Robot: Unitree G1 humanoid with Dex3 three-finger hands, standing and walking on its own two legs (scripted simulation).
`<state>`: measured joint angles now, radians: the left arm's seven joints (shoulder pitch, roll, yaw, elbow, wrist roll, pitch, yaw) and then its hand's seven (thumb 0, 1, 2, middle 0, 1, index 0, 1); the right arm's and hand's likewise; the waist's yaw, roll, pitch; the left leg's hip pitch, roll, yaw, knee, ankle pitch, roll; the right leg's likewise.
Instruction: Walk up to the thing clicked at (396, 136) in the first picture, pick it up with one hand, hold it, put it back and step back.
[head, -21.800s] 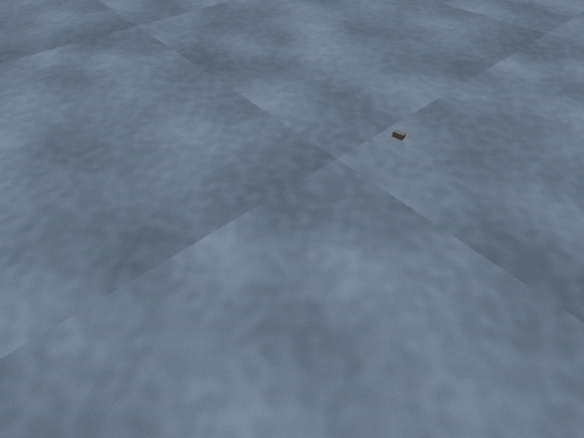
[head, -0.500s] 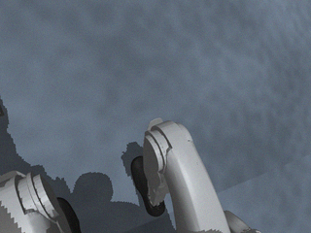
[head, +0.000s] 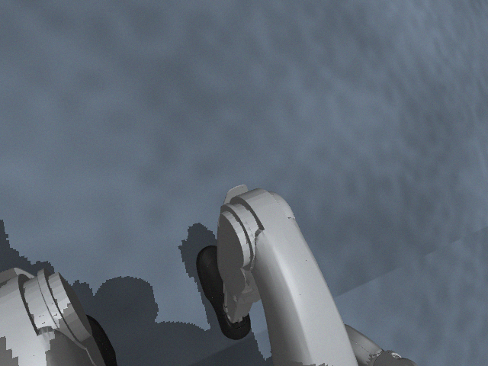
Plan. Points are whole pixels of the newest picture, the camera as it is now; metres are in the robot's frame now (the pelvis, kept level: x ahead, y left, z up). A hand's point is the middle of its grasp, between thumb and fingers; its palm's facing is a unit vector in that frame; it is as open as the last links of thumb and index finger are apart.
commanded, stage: rest palm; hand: left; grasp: from above
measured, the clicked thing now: out of the picture +0.45 +0.28 -0.28
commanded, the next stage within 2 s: close in 0.16 s
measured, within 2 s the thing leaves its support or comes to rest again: neither
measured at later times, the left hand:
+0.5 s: hand out of the picture +0.44 +0.28 -0.25, palm faces -0.46 -0.11 -0.88, open 11.2 cm
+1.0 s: hand out of the picture +0.45 +0.29 -0.25, palm faces -0.46 -0.11 -0.88, open 9.0 cm
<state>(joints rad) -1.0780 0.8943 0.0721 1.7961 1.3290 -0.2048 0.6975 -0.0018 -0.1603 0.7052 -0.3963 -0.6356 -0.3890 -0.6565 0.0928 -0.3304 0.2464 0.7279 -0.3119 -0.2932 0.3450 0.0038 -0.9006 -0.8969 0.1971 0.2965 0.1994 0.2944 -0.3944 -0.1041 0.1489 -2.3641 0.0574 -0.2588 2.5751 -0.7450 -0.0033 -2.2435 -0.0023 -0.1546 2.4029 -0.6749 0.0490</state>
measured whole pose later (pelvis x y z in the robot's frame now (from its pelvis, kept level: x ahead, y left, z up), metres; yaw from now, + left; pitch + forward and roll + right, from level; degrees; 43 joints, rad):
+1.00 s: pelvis -0.01 +0.00 +0.01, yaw -1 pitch +28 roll -14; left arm -1.10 0.95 0.03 1.79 1.25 -0.19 0.67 0.00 0.24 0.38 -0.67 -0.43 -0.70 -0.43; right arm 0.09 -0.36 0.30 0.68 -0.29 -0.32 0.33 0.00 -0.90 -0.90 0.20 0.30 0.20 0.29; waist -0.40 -0.13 0.20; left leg -2.34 0.06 -0.28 2.54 -0.74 -0.01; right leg -2.21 0.01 -0.18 2.36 -0.65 0.05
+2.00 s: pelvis -0.01 +0.00 +0.01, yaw -1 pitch +28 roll -15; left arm -1.08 0.96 0.04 1.75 1.25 -0.19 0.64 0.01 0.57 0.05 -0.98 -0.13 -1.03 -0.12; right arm 0.11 -0.35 0.31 0.65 -0.28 -0.29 0.30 0.00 -0.90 -0.90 0.20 0.30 0.20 0.29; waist -0.40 -0.13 0.20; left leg -2.34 0.06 -0.28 2.54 -0.73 -0.01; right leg -2.21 0.01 -0.18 2.35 -0.64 0.05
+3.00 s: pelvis -0.01 -0.01 +0.04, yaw +6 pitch +34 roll -8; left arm -0.99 0.66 0.01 1.39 1.24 -0.14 0.34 0.01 0.54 0.01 -1.09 0.00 -1.13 0.00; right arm 0.19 -0.30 0.06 0.72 -0.13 -0.07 0.18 0.01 -0.91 -0.90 0.20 0.30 0.20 0.29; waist -0.25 0.02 -0.06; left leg -2.31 0.04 -0.14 2.37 -0.66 0.00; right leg -2.24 -0.03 -0.07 2.28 -0.64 0.03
